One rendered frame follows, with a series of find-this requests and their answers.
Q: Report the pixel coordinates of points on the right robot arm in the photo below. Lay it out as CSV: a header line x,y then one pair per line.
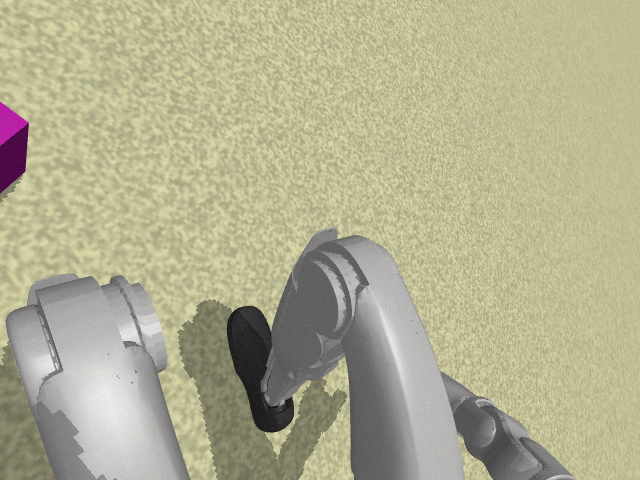
x,y
503,444

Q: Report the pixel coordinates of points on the right robot hand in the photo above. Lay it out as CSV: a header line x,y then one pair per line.
x,y
456,392

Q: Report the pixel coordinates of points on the right robot foot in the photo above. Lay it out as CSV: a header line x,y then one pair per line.
x,y
249,339

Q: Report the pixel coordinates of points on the carton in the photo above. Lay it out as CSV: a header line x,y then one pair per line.
x,y
13,146

